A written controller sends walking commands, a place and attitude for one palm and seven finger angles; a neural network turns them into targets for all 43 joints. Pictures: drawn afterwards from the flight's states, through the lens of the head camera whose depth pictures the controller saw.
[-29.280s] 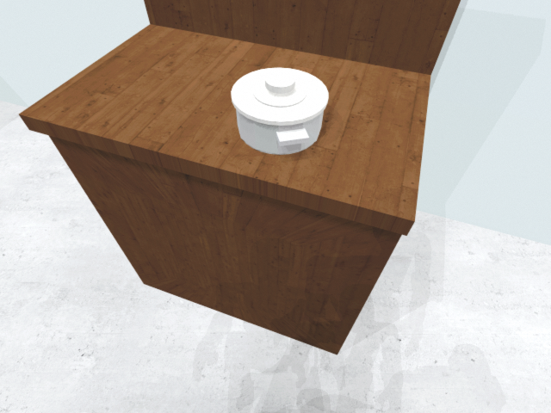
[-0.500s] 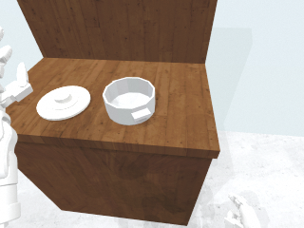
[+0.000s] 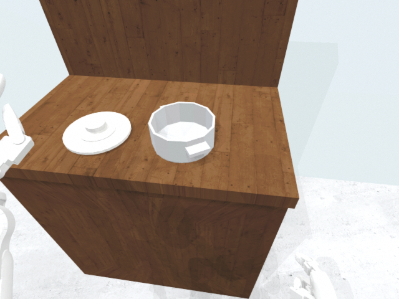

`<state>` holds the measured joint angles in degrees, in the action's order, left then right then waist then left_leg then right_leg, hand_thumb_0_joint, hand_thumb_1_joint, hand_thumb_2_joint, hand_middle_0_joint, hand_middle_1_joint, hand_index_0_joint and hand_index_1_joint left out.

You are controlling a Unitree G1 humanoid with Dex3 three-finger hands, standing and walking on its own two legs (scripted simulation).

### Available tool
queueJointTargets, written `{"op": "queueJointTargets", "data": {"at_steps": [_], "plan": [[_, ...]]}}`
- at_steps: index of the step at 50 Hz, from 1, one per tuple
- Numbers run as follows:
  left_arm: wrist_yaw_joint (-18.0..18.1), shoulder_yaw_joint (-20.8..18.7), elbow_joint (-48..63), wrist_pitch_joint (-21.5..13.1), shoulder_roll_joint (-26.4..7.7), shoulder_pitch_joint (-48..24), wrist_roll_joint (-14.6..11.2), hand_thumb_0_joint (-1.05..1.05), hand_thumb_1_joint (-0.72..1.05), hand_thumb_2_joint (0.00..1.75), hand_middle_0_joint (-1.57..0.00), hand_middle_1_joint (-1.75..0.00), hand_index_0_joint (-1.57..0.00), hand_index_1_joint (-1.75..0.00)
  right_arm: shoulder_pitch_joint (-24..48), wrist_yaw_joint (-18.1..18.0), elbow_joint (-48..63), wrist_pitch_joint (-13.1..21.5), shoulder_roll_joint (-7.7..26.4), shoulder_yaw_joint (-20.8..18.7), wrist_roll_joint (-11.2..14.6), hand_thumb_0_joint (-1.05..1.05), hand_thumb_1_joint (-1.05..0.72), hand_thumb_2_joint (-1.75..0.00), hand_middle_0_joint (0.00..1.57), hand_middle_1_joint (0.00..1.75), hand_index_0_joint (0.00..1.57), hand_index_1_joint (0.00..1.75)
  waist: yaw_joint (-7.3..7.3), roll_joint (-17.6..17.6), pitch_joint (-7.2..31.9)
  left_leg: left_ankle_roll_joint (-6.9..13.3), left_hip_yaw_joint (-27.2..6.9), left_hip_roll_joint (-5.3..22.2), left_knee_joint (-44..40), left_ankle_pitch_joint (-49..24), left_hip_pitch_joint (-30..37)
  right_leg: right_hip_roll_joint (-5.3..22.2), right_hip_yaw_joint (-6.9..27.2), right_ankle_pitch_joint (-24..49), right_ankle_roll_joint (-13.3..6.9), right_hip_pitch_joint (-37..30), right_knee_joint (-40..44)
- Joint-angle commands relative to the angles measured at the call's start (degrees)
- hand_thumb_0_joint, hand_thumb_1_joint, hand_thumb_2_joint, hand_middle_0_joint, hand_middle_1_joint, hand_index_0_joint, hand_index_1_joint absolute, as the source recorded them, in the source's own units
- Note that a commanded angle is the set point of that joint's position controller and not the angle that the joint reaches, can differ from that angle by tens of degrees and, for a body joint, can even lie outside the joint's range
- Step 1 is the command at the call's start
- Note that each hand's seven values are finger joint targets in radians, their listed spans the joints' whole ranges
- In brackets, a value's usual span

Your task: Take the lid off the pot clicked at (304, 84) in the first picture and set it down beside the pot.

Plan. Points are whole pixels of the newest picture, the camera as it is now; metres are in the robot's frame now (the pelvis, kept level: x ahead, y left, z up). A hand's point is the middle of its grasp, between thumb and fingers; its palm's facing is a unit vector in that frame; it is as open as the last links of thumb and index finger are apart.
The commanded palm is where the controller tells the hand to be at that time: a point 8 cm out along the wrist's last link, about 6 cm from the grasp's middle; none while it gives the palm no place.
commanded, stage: draw the hand back to the body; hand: left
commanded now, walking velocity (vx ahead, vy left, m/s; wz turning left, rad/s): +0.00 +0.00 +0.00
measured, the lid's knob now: (95, 124) +0.49 +0.35 +0.08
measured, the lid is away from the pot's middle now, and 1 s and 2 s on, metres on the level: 0.24 0.24 0.24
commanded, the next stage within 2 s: step back with the hand held close in 0.40 s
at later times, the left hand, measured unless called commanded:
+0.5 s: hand out of the picture +0.16 +0.26 +0.27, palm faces +0.54 -0.80 -0.28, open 7.4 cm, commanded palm +0.11 +0.29 +0.27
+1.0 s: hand out of the picture +0.15 +0.26 +0.25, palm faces +0.43 -0.73 -0.53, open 7.4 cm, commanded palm +0.07 +0.32 +0.27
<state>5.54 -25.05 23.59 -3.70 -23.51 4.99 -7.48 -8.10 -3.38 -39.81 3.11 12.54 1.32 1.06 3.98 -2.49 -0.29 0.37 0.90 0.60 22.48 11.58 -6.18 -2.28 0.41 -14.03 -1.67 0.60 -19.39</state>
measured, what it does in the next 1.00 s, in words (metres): shifts its weight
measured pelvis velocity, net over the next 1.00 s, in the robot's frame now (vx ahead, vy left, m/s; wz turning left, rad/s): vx -0.06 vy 0.04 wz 0.00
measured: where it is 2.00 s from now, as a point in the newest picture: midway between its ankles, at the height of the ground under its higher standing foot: outside the picture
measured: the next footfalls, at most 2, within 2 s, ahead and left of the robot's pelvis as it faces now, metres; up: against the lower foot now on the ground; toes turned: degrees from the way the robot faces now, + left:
right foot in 1.52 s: -0.18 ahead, -0.07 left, +0.00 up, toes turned -1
left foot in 1.68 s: -0.11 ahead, +0.17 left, +0.00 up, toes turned +0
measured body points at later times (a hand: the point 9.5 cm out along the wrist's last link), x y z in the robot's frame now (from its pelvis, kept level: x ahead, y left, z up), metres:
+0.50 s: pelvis -0.02 +0.01 +0.00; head -0.05 +0.00 +0.45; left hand +0.12 +0.30 +0.28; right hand +0.19 -0.19 -0.08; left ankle +0.01 +0.12 -0.75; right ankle -0.03 -0.10 -0.75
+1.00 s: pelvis -0.06 +0.04 -0.01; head -0.02 +0.05 +0.43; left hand +0.12 +0.30 +0.28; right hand +0.12 -0.19 -0.10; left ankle +0.01 +0.12 -0.75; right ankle -0.06 -0.09 -0.75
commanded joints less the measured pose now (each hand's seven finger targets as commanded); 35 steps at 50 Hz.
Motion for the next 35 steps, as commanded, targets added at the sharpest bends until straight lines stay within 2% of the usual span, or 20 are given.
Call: {"op": "queueJointTargets", "data": {"at_steps": [1,2,3,5,6,7,9,11,13,16,17,21,25,26,27,28,29,30,32,35], "plan": [[0.17,-2.82,15.02,-4.02,-9.99,-7.57,0.29,0.0,0.9,0.9,-0.2,-0.3,-0.2,-0.3,9.75,-0.14,10.26,4.02,5.94,-2.14,-0.11,0.0,-0.9,-0.9,0.2,0.3,0.2,0.3,-0.27,-2.69,6.41,2.06,0.78,0.55,-2.09,-11.07,7.15,1.09,-1.59,12.37,0.24,5.72,3.78],[0.17,-2.67,17.11,-4.21,-10.34,-7.7,0.39,0.0,0.9,0.9,-0.2,-0.3,-0.2,-0.3,10.01,-0.05,10.38,4.23,6.2,-2.15,-0.18,0.0,-0.9,-0.9,0.2,0.3,0.2,0.3,-0.1,-3.88,6.4,1.93,0.54,0.55,-2.1,-10.9,7.05,1.11,-1.43,12.01,0.09,5.96,3.82],[0.36,-4.31,16.29,-4.25,-11.24,-4.97,0.28,0.0,0.9,0.9,-0.2,-0.3,-0.2,-0.3,9.69,-0.1,10.28,4.41,6.07,-2.26,-0.4,0.0,-0.9,-0.9,0.2,0.3,0.2,0.3,0.2,-1.5,6.29,1.95,0.37,0.61,-2.15,-10.9,6.56,1.11,-1.65,12.1,0.16,5.54,3.76],[0.37,-6.66,16.21,-4.07,-12.34,-1.08,0.03,0.0,0.9,0.9,-0.2,-0.3,-0.2,-0.3,9.43,-0.09,10.06,4.13,6.03,-2.47,-0.51,0.0,-0.9,-0.9,0.2,0.3,0.2,0.3,0.57,0.32,5.74,1.98,0.61,0.71,-2.08,-10.46,5.75,1.29,-1.55,12.03,0.33,5.32,4.0],[0.36,-6.94,18.39,-4.49,-12.68,-0.66,0.07,0.0,0.9,0.9,-0.2,-0.3,-0.2,-0.3,9.4,0.06,10.09,3.98,5.87,-2.39,-0.42,0.0,-0.9,-0.9,0.2,0.3,0.2,0.3,0.41,0.27,5.75,1.97,0.47,0.63,-2.13,-10.74,5.67,1.25,-1.64,12.13,0.23,4.74,4.06],[0.38,-7.24,21.92,-5.03,-13.12,-1.32,0.14,0.0,0.9,0.9,-0.2,-0.3,-0.2,-0.3,9.61,0.12,10.45,4.19,5.87,-2.5,-0.53,0.0,-0.9,-0.9,0.2,0.3,0.2,0.3,0.55,-1.7,7.22,1.86,0.49,0.59,-1.83,-11.14,6.19,1.43,-1.45,12.55,0.11,4.57,3.94],[0.28,-5.65,20.85,-5.06,-10.86,1.54,0.22,0.0,0.9,0.9,-0.2,-0.3,-0.2,-0.3,9.6,0.17,10.26,4.56,5.35,-2.23,-0.63,0.0,-0.9,-0.9,0.2,0.3,0.2,0.3,0.36,-3.13,4.81,1.58,0.32,0.73,-2.18,-9.88,5.86,1.38,-1.68,10.72,0.05,5.99,4.36],[0.05,-4.26,22.02,-4.99,-9.13,3.68,0.28,0.0,0.9,0.9,-0.2,-0.3,-0.2,-0.3,9.42,0.45,10.32,4.57,5.22,-2.18,-0.52,0.0,-0.9,-0.9,0.2,0.3,0.2,0.3,-0.12,-2.6,3.41,1.52,0.14,0.9,-2.52,-8.73,5.77,1.23,-1.84,9.0,0.11,6.75,5.01],[0.12,-4.49,21.62,-4.91,-9.72,2.56,0.32,0.0,0.9,0.9,-0.2,-0.3,-0.2,-0.3,9.67,0.25,10.24,4.67,5.55,-2.18,-0.56,0.0,-0.9,-0.9,0.2,0.3,0.2,0.3,-0.15,-0.93,1.29,1.5,-0.26,0.91,-2.93,-6.22,4.55,1.26,-1.84,6.22,0.12,7.91,5.57],[0.47,-6.51,20.88,-5.19,-10.99,2.57,0.19,0.0,0.9,0.9,-0.2,-0.3,-0.2,-0.3,9.25,-0.13,9.77,4.73,5.28,-2.18,-0.54,0.0,-0.9,-0.9,0.2,0.3,0.2,0.3,-0.13,-1.26,1.72,1.65,-0.29,0.75,-3.06,-5.2,4.91,1.31,-1.62,5.08,0.05,7.36,5.98],[0.46,-5.62,22.76,-5.46,-10.83,0.22,0.43,0.0,0.9,0.9,-0.2,-0.3,-0.2,-0.3,9.58,-0.16,9.94,4.9,5.44,-2.2,-0.64,0.0,-0.9,-0.9,0.2,0.3,0.2,0.3,-0.08,-2.92,2.45,1.52,-0.44,0.67,-2.93,-4.69,5.12,1.52,-1.44,4.54,-0.03,7.58,6.06],[0.35,-3.37,22.57,-5.62,-8.41,2.42,0.68,0.0,0.9,0.9,-0.2,-0.3,-0.2,-0.3,9.53,-0.06,10.02,5.61,5.04,-1.92,-0.69,0.0,-0.9,-0.9,0.2,0.3,0.2,0.3,-0.17,-1.9,1.81,1.47,-0.88,0.61,-3.74,-3.2,5.4,1.28,-1.71,3.01,0.0,7.53,6.03],[0.59,-6.34,21.81,-5.63,-10.6,4.8,0.47,0.0,0.9,0.9,-0.2,-0.3,-0.2,-0.3,9.28,-0.19,9.79,5.7,5.16,-2.26,-1.0,0.0,-0.9,-0.9,0.2,0.3,0.2,0.3,0.68,-0.06,2.78,1.56,-0.7,0.78,-3.24,-5.13,4.92,1.64,-1.6,4.89,-0.04,6.33,5.77],[1.89,-13.02,24.72,-8.65,-18.63,-3.41,1.08,0.0,0.9,0.9,-0.2,-0.3,-0.2,-0.3,7.61,0.45,12.97,3.48,6.41,-1.29,0.43,0.0,-0.9,-0.9,0.2,0.3,0.2,0.3,-1.99,-4.81,-3.2,2.11,-2.18,1.39,-0.83,1.27,0.12,5.06,3.08,4.25,0.04,12.57,7.41],[1.5,-8.29,23.13,-9.36,-13.46,0.63,1.27,0.0,0.9,0.9,-0.2,-0.3,-0.2,-0.3,8.33,-0.09,12.14,2.83,6.66,-2.15,-0.04,0.0,-0.9,-0.9,0.2,0.3,0.2,0.3,-2.47,0.82,-2.07,2.41,-4.03,1.39,2.49,1.64,-1.64,7.17,4.87,4.64,-0.08,15.07,7.59],[1.26,-5.98,21.02,-8.89,-10.72,5.42,1.69,0.0,0.9,0.9,-0.2,-0.3,-0.2,-0.3,7.65,-0.17,12.01,2.4,6.4,-2.45,-0.13,0.0,-0.9,-0.9,0.2,0.3,0.2,0.3,-3.12,4.41,-1.61,2.52,-4.36,1.48,5.45,1.32,-1.43,9.13,6.7,4.19,-0.53,17.14,8.18],[1.2,-5.31,20.22,-8.41,-9.86,7.81,2.1,0.0,0.9,0.9,-0.2,-0.3,-0.2,-0.3,6.29,0.14,12.21,1.76,6.2,-2.76,0.21,0.0,-0.9,-0.9,0.2,0.3,0.2,0.3,-3.44,6.28,-0.13,2.44,-4.1,1.77,8.38,0.46,-0.76,11.12,7.89,4.76,-1.15,18.18,8.16],[1.2,-5.07,20.28,-8.27,-9.9,8.93,2.28,0.0,0.9,0.9,-0.2,-0.3,-0.2,-0.3,5.45,0.32,12.49,1.23,6.13,-3.06,0.42,0.0,-0.9,-0.9,0.2,0.3,0.2,0.3,-3.75,6.95,1.23,2.28,-3.97,1.95,10.3,0.11,-1.1,12.8,8.36,5.63,-1.75,18.63,7.44],[1.53,-6.75,21.36,-8.91,-11.45,11.95,2.3,0.0,0.9,0.9,-0.2,-0.3,-0.2,-0.3,4.19,0.33,13.14,0.41,6.65,-3.71,0.54,0.0,-0.9,-0.9,0.2,0.3,0.2,0.3,-4.09,5.63,3.8,1.97,-3.89,2.71,10.37,-2.83,-2.02,13.58,7.34,10.38,-2.36,17.09,4.25],[2.12,-8.51,27.93,-9.37,-12.92,14.75,2.12,0.0,0.9,0.9,-0.2,-0.3,-0.2,-0.3,4.47,-0.25,15.6,-0.49,7.21,-4.41,0.95,0.0,-0.9,-0.9,0.2,0.3,0.2,0.3,-4.02,1.48,6.85,2.31,-5.2,4.81,6.94,-11.66,-3.22,11.0,3.71,15.94,-0.81,14.65,-1.85]]}}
